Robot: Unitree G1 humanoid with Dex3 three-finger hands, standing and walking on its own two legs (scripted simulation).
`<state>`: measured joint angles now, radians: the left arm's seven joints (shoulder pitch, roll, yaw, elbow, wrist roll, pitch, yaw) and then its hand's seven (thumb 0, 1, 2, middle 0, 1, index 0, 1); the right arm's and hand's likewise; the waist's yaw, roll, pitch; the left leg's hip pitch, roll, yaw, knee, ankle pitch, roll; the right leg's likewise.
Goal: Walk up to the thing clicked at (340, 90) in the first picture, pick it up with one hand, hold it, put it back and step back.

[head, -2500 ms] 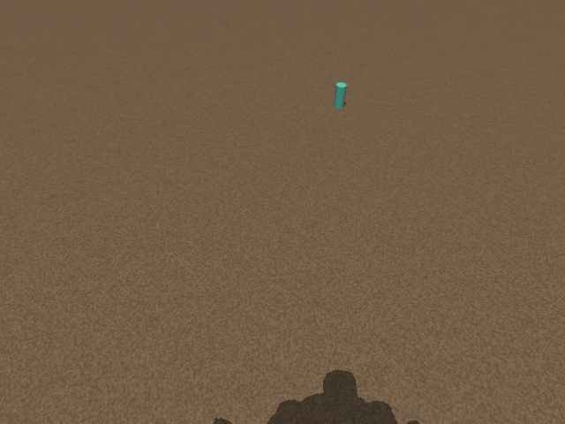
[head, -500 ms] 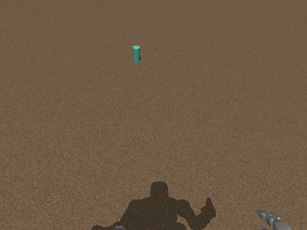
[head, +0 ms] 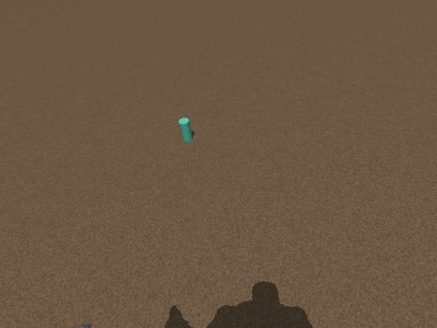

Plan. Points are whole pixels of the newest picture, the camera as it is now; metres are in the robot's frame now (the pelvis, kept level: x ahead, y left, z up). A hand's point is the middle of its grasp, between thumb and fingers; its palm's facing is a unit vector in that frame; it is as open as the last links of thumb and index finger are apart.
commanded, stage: walk up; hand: left
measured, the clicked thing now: (185, 130) +1.50 +0.35 -0.68
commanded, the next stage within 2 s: none
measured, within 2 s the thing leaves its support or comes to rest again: neither
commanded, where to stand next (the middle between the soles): +1.16 +0.10 m, yaw +0 degrees
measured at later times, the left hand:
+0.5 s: hand (104, 267) +0.31 +0.32 -0.15, palm faces -0.03 -0.94 -0.33, open 7.4 cm
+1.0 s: hand (146, 170) +0.59 +0.26 -0.10, palm faces +0.01 -0.92 -0.40, open 7.4 cm
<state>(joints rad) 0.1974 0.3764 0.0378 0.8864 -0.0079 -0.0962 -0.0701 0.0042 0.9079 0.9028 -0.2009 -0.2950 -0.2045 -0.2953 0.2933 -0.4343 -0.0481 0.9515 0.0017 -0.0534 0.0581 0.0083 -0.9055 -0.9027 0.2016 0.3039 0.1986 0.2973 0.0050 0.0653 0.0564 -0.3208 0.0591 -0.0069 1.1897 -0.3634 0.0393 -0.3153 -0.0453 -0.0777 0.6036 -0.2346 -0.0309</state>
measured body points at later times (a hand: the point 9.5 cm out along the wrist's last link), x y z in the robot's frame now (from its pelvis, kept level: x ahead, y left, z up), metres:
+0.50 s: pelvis +0.27 +0.05 +0.01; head +0.30 +0.07 +0.46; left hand +0.31 +0.37 -0.12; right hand +0.39 -0.26 -0.08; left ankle +0.31 +0.15 -0.73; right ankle +0.20 -0.11 -0.64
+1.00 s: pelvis +0.51 +0.00 +0.01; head +0.53 -0.04 +0.46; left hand +0.59 +0.31 -0.08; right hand +0.58 -0.31 -0.13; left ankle +0.46 +0.16 -0.64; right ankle +0.56 -0.09 -0.73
